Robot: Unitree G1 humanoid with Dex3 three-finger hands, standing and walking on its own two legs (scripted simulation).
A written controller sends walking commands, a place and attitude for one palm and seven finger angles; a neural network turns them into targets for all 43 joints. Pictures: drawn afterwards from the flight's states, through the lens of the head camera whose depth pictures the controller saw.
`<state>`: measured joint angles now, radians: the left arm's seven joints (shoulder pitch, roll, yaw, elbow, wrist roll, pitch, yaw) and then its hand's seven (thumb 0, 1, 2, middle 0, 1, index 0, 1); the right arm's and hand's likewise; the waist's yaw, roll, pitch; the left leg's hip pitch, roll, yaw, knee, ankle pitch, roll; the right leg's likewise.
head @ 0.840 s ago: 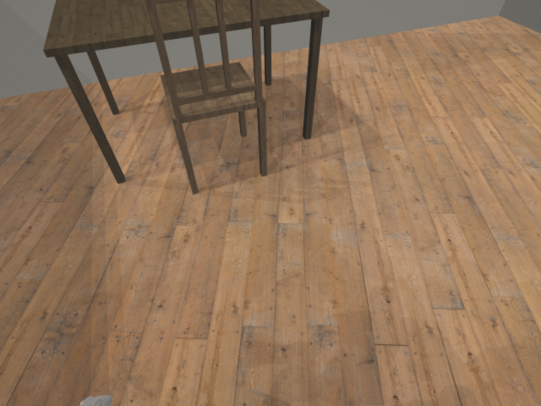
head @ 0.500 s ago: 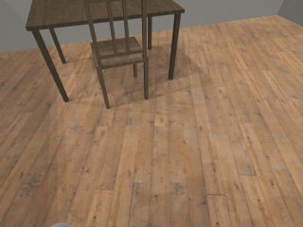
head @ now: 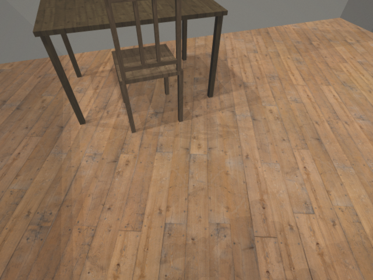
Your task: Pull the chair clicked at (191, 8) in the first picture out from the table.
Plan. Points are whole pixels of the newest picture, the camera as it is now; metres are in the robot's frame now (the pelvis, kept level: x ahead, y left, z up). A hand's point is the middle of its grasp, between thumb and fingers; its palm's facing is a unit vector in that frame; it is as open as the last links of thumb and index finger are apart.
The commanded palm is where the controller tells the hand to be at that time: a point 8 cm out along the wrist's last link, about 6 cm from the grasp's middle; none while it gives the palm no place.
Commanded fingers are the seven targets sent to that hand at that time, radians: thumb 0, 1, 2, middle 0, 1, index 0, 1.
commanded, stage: look at it before walking up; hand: left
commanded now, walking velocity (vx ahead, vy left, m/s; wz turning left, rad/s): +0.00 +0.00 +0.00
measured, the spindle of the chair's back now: (139, 35) +1.31 +0.34 -0.06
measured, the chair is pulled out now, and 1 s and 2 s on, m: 0.00 0.00 0.00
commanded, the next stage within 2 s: walk to a spot facing it in 0.60 s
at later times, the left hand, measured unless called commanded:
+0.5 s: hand out of the picture +0.06 +0.25 -0.16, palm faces -0.03 -0.95 -0.32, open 7.4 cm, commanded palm none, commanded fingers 0.00 0.90 0.90 -0.20 -0.30 -0.20 -0.30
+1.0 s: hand out of the picture +0.03 +0.20 -0.19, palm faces -0.04 -0.98 -0.20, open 7.4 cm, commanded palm none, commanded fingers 0.00 0.90 0.90 -0.20 -0.30 -0.20 -0.30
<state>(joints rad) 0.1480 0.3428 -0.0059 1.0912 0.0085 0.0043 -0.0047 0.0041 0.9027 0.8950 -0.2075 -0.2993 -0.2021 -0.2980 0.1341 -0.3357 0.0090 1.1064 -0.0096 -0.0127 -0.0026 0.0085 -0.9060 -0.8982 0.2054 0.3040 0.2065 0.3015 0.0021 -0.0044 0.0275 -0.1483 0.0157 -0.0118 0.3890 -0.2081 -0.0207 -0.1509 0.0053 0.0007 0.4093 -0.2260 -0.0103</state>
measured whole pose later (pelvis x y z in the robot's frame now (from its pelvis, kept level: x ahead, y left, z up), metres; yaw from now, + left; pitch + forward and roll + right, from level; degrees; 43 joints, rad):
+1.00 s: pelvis +0.04 +0.00 -0.02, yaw -4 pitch +0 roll +0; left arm 0.35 0.22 0.01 1.09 0.02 0.01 -0.02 0.00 0.91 0.90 -0.20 -0.30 -0.20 -0.30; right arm 0.28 -0.23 0.00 1.10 -0.02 -0.01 0.01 0.01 -0.91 -0.90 0.20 0.30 0.20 0.30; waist 0.01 0.00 -0.02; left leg -0.19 0.05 0.04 0.60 -0.39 -0.01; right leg -0.21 0.04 0.05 0.58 -0.37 -0.02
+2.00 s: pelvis +0.47 -0.02 -0.01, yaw -19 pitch +0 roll -2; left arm 0.38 0.16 0.04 1.10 0.02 -0.06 -0.01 0.00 0.91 0.90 -0.21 -0.30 -0.20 -0.30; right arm 0.15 -0.18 -0.05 1.01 -0.02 -0.05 0.02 0.01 -0.93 -0.90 0.20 0.30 0.20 0.30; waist 0.04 -0.01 0.03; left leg -0.47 0.14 0.11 0.66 -0.21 -0.02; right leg -0.08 0.05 -0.09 0.44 -0.36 -0.04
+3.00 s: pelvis +0.74 -0.17 -0.02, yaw -21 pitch +0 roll -1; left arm 0.16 0.19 0.06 0.96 0.01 0.03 0.02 -0.01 0.91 0.89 -0.21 -0.30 -0.20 -0.30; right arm 0.24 -0.18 -0.05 0.96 -0.02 0.03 0.01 0.01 -0.92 -0.90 0.20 0.30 0.20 0.30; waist -0.02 -0.04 0.05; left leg -0.36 0.07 0.14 0.68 -0.32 0.03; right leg -0.32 -0.13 -0.30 0.75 -0.44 0.02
